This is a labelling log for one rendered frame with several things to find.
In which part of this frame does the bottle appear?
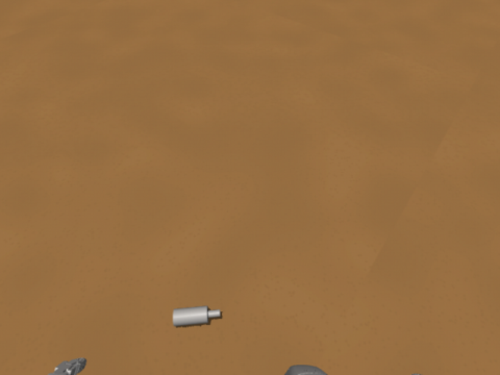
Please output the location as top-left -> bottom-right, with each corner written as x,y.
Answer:
173,305 -> 220,326

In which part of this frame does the left robot hand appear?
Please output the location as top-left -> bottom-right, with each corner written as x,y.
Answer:
48,358 -> 87,375

